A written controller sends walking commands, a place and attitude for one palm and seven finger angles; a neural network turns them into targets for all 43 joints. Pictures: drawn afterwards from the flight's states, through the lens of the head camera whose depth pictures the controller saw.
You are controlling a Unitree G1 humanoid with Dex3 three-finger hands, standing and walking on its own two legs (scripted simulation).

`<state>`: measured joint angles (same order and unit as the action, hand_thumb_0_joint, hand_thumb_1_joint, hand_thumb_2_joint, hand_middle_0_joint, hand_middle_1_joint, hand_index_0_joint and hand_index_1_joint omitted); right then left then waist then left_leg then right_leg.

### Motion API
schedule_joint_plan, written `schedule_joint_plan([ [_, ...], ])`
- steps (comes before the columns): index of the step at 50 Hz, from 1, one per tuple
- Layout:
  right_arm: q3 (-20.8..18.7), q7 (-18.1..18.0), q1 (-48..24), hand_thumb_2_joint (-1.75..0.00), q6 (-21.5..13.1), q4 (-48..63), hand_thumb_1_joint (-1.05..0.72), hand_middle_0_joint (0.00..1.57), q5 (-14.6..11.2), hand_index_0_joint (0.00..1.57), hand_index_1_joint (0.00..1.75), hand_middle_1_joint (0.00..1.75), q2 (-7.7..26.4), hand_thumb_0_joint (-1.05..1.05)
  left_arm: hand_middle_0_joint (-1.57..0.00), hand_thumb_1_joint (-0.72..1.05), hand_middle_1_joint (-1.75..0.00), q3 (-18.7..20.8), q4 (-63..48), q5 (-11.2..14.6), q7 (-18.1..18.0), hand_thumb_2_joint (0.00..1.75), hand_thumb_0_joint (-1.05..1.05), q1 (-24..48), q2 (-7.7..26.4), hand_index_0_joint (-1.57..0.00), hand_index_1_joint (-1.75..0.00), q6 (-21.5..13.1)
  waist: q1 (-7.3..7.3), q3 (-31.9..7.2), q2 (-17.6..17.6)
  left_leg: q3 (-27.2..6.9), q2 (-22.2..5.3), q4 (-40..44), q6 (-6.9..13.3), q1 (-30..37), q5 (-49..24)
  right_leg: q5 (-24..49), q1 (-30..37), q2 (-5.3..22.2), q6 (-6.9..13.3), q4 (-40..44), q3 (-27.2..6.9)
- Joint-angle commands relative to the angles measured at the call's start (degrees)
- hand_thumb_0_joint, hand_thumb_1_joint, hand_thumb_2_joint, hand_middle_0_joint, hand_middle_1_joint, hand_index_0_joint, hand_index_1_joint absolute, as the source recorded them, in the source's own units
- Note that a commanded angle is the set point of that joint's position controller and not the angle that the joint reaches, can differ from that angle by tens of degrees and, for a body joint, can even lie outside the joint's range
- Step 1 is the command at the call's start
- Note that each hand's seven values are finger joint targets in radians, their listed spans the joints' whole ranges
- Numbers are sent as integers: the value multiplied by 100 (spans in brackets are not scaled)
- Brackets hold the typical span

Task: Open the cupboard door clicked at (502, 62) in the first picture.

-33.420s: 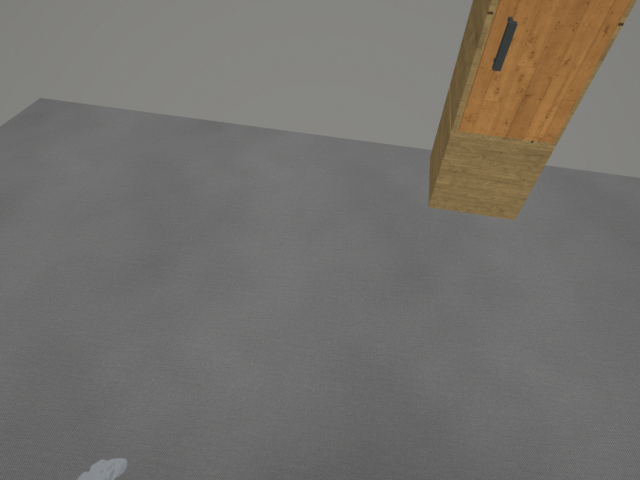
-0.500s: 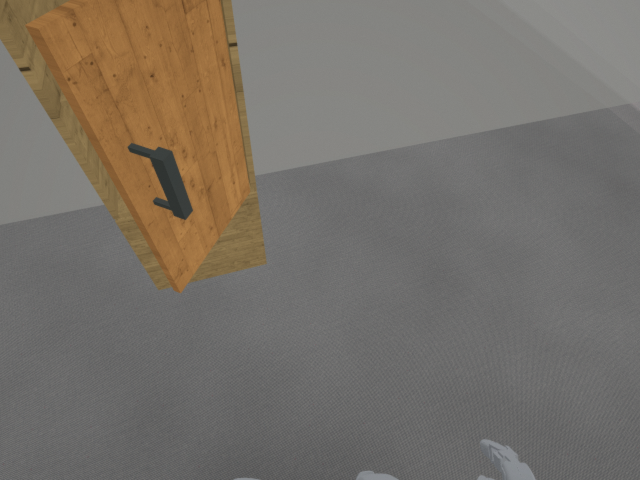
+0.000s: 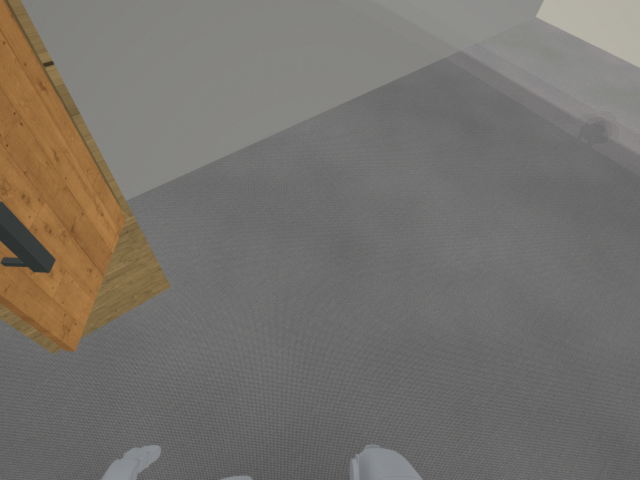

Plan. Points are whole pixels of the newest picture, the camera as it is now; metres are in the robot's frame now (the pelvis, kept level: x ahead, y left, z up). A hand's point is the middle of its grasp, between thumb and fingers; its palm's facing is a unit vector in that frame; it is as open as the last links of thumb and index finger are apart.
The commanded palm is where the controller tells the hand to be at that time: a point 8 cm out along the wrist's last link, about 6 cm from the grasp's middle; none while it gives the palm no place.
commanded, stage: walk to a spot facing it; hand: left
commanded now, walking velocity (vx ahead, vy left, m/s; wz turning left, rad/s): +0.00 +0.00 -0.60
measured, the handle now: (2, 239) +0.40 +0.46 +0.00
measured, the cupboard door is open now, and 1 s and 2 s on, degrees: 51 51 51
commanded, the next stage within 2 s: turn to face it in 1.88 s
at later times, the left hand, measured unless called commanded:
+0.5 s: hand (204, 443) +0.18 +0.17 -0.17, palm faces -0.30 -0.93 -0.20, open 7.4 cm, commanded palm none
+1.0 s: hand (329, 322) +0.37 -0.01 -0.16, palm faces -0.50 -0.85 -0.18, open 7.2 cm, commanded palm none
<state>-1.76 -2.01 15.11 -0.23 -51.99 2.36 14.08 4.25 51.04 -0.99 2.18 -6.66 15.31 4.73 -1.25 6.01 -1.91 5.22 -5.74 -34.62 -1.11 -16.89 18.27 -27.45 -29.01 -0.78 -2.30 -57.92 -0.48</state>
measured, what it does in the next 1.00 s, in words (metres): walks ahead, turning right: right foot, then left foot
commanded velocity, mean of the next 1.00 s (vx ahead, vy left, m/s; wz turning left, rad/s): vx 0.33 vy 0.00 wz -0.42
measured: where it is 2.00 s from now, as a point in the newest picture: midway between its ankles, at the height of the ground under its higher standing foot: (434, 349)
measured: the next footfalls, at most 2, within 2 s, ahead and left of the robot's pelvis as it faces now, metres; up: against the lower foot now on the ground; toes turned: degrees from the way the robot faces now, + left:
right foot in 0.14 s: +0.04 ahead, -0.14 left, +0.00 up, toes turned -8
left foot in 0.40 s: +0.15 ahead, +0.09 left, +0.00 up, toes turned -11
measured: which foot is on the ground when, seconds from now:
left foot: down 0.00-0.12, up 0.14-0.38, down 0.40-0.72, up 0.74-1.00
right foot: up 0.00-0.12, down 0.14-0.40, up 0.42-0.72, down 0.74-1.00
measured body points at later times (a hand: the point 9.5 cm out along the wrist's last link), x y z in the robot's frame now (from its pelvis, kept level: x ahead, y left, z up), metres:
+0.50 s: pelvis +0.07 -0.02 +0.00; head +0.11 -0.01 +0.45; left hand +0.20 +0.22 -0.15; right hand +0.06 -0.28 -0.12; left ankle +0.11 +0.10 -0.73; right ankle +0.00 -0.14 -0.67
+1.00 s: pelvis +0.22 -0.13 +0.01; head +0.25 -0.14 +0.46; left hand +0.40 +0.04 -0.14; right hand +0.13 -0.37 -0.13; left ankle +0.35 -0.05 -0.70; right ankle +0.15 -0.21 -0.73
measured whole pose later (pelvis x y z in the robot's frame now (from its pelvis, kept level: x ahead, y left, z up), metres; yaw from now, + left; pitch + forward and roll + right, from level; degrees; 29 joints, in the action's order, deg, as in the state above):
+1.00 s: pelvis +0.22 -0.13 +0.01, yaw -31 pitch +1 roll +0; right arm -2.9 0.9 12.8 -1.9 -55.9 2.0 10.9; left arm 3.9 56.9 -1.0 1.2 -11.8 11.5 -1.9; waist -1.6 3.6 -1.4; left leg 5.4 -6.3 -40.6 -2.9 -26.1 15.3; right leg -14.9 -11.5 -1.5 2.3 -25.7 1.2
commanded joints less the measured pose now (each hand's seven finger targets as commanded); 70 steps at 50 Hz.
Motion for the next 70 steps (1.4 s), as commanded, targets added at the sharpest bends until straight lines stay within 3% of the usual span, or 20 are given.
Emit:
schedule_joint_plan([
  [1,-300,-57,277,-90,-70,275,-90,20,3,20,30,30,1131,0,-20,90,-30,29,-580,22,54,90,0,246,237,-20,-30,-211,-62,-874,1596,-391,-1249,970,644,989,-3504,-41,442,88,61,949,529],
  [5,-335,29,172,-90,1,304,-90,20,-85,20,30,30,1104,0,-20,90,-30,126,-326,2,19,90,0,-515,548,-20,-30,-306,278,-1015,771,93,-1019,-21,123,-90,-984,1057,2498,156,384,3313,352],
  [6,-256,77,5,-90,11,519,-90,20,-157,20,30,30,657,0,-20,90,-30,269,-215,-76,-55,90,0,-877,1176,-20,-30,-363,468,-916,-1095,794,-244,-1345,-271,-1640,1005,1123,3402,1613,956,4115,-1821],
  [8,-191,147,-641,-90,10,919,-90,20,-180,20,30,30,639,0,-20,90,-30,349,-197,6,-152,90,0,-1101,1633,-20,-30,-347,724,-504,-1247,-327,-100,-2759,-226,-2325,1854,-347,2429,2334,1832,4553,-3172],
  [17,-261,225,-70,-90,-160,396,-90,20,-126,20,30,30,333,0,-20,90,-30,274,-197,-36,-117,90,0,-341,980,-20,-30,-536,-49,-539,-582,102,460,189,-243,554,-47,-138,726,878,1130,3909,-1828],
  [18,-296,159,357,-90,-207,239,-90,20,-127,20,30,30,510,0,-20,90,-30,229,-267,-25,-86,90,0,-199,808,-20,-30,-529,-276,-570,-211,48,303,760,-199,1558,-30,-341,-39,629,914,3469,-1599],
  [20,-496,6,1591,-90,-290,34,-90,20,48,20,30,30,1530,0,-20,90,-30,100,-691,31,0,90,0,169,213,-20,-30,-521,-818,-777,2250,-3476,-2428,2569,818,2428,2696,-928,-1806,-320,267,267,5],
  [21,-498,-25,1503,-90,-316,65,-90,20,19,20,30,30,1582,0,-20,90,-30,179,-864,-13,91,90,0,572,384,-20,-30,-592,-733,-482,1096,-3825,-2731,2771,1264,1939,2613,-503,-1908,286,295,-388,-293],
  [27,-215,56,826,-90,-459,-39,-90,20,-11,20,30,30,723,0,-20,90,-30,45,-441,-79,274,90,0,360,-97,-20,-30,-512,-134,-462,1240,-326,-1230,2122,591,1376,-1065,1179,-1115,588,173,185,345],
  [34,-240,140,640,-90,-307,-160,-90,20,8,20,30,30,812,0,-20,90,-30,89,-257,-65,206,90,0,31,157,-20,-30,-500,224,-487,856,399,-1246,1251,409,292,-627,1285,1603,151,414,2334,899],
  [35,-208,157,492,-90,-302,-143,-90,20,-35,20,30,30,696,0,-20,90,-30,177,34,-82,152,90,0,-815,436,-20,-30,-542,645,-768,312,710,-912,35,223,-368,-939,1116,2941,125,588,2609,655],
  [36,-114,211,315,-90,-310,45,-90,20,-161,20,30,30,314,0,-20,90,-30,357,307,-120,49,90,0,-1834,1130,-20,-30,-623,1106,-1280,-1372,1185,-185,-2065,-66,-1928,241,-41,4337,1590,1193,3485,-1592],
  [38,-181,212,-187,-90,-299,331,-90,20,-158,20,30,30,429,0,-20,90,-30,394,306,53,-104,90,0,-1710,1514,-20,-30,-567,945,-881,-1147,-256,-219,-3925,-91,-3059,1587,-1281,3483,2617,1942,4806,-3496],
  [42,-200,227,164,-90,-162,-180,-90,20,-45,20,30,30,219,0,-20,90,-30,144,30,-31,-201,90,0,-497,515,-20,-30,-708,93,-701,-727,-261,-410,-2590,-198,-1477,229,875,1647,1556,1357,4574,-1228],
  [50,-211,290,230,-90,-315,-222,-90,20,-60,20,30,30,97,0,-20,90,-30,165,413,13,-128,90,0,-682,501,-20,-30,-772,-83,-472,-122,183,158,531,-132,443,-832,583,1239,1037,1107,4032,-792],
  [53,-446,125,1867,-90,-362,-612,-90,20,84,20,30,30,1196,0,-20,90,-30,-8,97,35,-61,90,0,-529,-96,-20,-30,-790,-745,-990,2044,-3305,-2229,2196,1137,2522,1232,-500,-1061,-220,456,129,430],
  [58,-259,98,933,-90,-466,-477,-90,20,4,20,30,30,460,0,-20,90,-30,26,122,-71,49,90,0,-5,-98,-20,-30,-755,-144,-225,886,-1675,-1551,2431,908,1060,-141,821,-1142,727,307,-451,-64],
  [66,-255,181,565,-90,-305,-637,-90,20,-42,20,30,30,419,0,-20,90,-30,77,512,-69,54,90,0,-783,46,-20,-30,-693,346,-419,470,-103,-685,1353,408,-348,700,1318,2271,272,331,2741,749],
  [68,-126,251,334,-90,-304,-414,-90,20,-148,20,30,30,-76,0,-20,90,-30,309,897,-79,-52,90,0,-2094,1015,-20,-30,-764,970,-780,-1775,767,369,-1422,10,-2218,1345,-657,3950,2091,1211,4228,-2088],
  [70,-219,252,-340,-90,-316,-224,-90,20,-131,20,30,30,117,0,-20,90,-30,267,906,-18,-192,90,0,-2019,903,-20,-30,-756,876,-419,-1283,-248,-124,-3149,93,-2834,1360,-614,3446,2554,1689,4824,-2781],
])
